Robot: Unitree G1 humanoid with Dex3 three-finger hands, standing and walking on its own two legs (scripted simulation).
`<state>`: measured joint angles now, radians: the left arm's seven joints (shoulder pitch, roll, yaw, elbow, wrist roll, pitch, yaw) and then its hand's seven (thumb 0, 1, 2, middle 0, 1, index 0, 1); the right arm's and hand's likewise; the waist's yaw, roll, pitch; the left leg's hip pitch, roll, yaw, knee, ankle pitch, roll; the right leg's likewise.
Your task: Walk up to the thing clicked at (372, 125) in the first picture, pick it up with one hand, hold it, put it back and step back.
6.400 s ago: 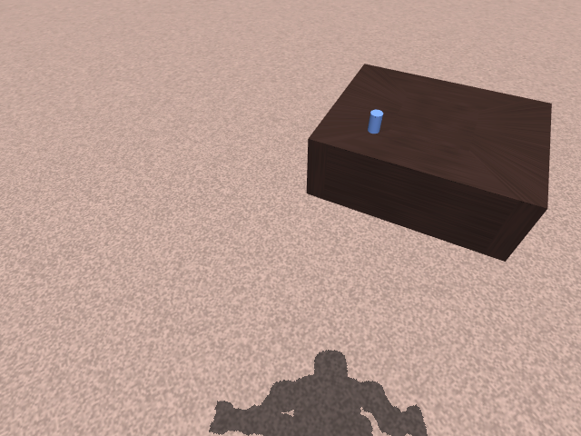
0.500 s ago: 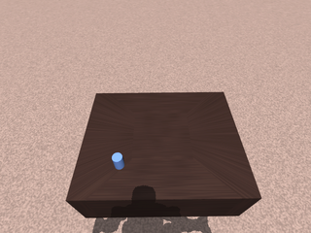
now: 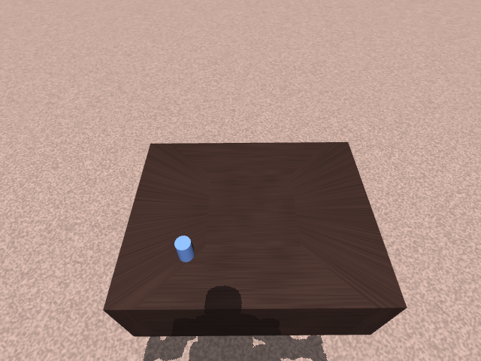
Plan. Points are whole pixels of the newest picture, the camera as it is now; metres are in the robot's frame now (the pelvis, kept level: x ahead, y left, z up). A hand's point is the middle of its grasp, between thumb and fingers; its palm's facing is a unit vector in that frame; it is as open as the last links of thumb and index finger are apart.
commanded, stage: stand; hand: left
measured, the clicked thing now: (184, 249) +0.51 +0.21 -0.41
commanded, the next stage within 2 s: go down in 0.36 s
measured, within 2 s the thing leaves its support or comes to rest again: neither
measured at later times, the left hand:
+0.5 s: hand out of the picture +0.08 +0.25 -0.16, palm faces -0.03 -0.94 -0.34, open 7.4 cm
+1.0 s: hand out of the picture +0.14 +0.27 -0.15, palm faces +0.04 -0.94 -0.34, open 16.1 cm
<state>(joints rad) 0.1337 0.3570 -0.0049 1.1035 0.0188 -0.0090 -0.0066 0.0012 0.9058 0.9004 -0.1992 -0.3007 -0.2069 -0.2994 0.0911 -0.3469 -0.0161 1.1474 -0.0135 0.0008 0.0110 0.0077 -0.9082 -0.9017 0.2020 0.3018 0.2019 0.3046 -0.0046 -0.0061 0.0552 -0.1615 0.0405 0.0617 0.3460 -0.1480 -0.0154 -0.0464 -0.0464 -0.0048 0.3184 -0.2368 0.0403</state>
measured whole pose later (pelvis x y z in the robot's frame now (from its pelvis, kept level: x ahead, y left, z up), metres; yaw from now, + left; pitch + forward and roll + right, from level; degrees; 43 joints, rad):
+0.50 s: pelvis +0.00 +0.00 +0.00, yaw +0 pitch -1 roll +0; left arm 0.14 0.35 0.00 1.07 0.01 -0.01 0.00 0.00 0.90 0.89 -0.20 -0.29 -0.21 -0.29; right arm 0.11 -0.35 -0.01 1.10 0.00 0.00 0.00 0.01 -0.92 -0.91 0.20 0.30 0.20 0.31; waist -0.01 -0.01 0.04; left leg -0.18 0.04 0.06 0.37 -0.16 -0.01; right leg -0.06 -0.05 -0.01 0.33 -0.25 0.04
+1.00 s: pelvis +0.00 +0.00 -0.02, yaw +1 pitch +6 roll -1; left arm 0.09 0.35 0.18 0.74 0.07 0.24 -0.08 0.00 -0.26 0.14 -0.05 -0.08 -0.06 -0.08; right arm 0.25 -0.25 -0.02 0.69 0.03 -0.08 -0.06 0.01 -0.89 -0.89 0.20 0.30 0.20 0.30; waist -0.03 0.01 -0.02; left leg -0.48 0.05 0.03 0.64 -0.27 -0.01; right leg -0.36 -0.05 -0.02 0.62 -0.37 0.04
